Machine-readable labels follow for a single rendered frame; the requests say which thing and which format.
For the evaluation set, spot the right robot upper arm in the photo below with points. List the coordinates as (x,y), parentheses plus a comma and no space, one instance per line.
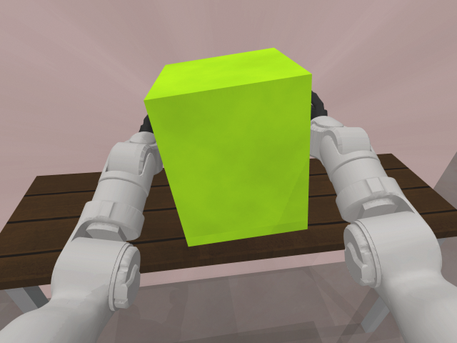
(397,255)

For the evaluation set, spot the robot left forearm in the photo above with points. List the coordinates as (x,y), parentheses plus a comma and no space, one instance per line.
(116,210)

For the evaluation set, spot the left robot upper arm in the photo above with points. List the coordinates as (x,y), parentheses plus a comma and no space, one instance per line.
(93,279)

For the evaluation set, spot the robot left hand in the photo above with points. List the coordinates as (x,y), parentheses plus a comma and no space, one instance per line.
(146,126)

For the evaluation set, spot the carton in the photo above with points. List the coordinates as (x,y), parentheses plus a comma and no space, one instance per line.
(233,133)

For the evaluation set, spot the table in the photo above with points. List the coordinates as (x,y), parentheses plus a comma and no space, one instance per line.
(38,230)

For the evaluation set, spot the robot right forearm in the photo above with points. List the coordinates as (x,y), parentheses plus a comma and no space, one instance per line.
(362,186)

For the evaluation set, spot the robot right hand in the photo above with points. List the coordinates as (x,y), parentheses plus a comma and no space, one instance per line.
(317,109)

